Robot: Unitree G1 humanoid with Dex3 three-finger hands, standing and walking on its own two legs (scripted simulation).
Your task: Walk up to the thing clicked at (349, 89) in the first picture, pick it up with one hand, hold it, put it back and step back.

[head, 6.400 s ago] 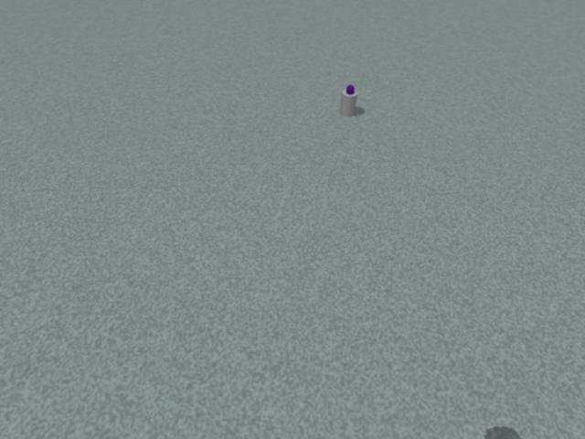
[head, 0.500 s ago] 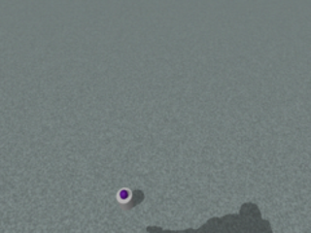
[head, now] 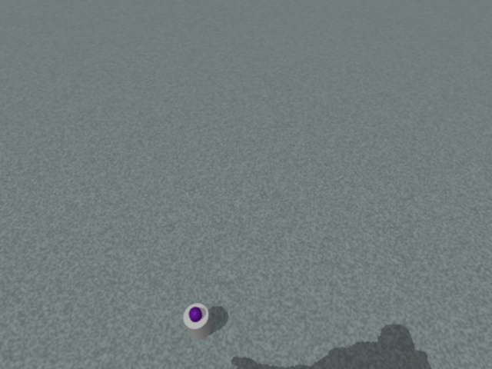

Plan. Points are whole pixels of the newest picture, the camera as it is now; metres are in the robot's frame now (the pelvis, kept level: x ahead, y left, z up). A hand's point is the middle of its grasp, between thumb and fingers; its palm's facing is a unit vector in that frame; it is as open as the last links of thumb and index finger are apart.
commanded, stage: stand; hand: left
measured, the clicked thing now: (197, 320) +0.42 +0.20 -0.69
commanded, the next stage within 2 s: go down in 1.82 s
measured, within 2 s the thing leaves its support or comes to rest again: neither
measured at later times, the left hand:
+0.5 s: hand out of the picture +0.10 +0.25 -0.16, palm faces +0.00 -0.94 -0.34, open 7.4 cm
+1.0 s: hand out of the picture +0.08 +0.25 -0.16, palm faces +0.00 -0.94 -0.34, open 7.4 cm
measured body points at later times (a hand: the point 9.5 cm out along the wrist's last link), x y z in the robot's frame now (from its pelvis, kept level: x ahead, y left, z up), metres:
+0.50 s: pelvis +0.02 +0.00 +0.00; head +0.02 +0.00 +0.45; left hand +0.10 +0.30 -0.13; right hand +0.10 -0.30 -0.13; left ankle -0.01 +0.13 -0.75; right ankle +0.01 -0.13 -0.75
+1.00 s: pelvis +0.01 +0.00 +0.00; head +0.02 +0.00 +0.45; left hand +0.08 +0.30 -0.13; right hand +0.09 -0.30 -0.13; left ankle -0.01 +0.13 -0.75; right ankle +0.01 -0.13 -0.75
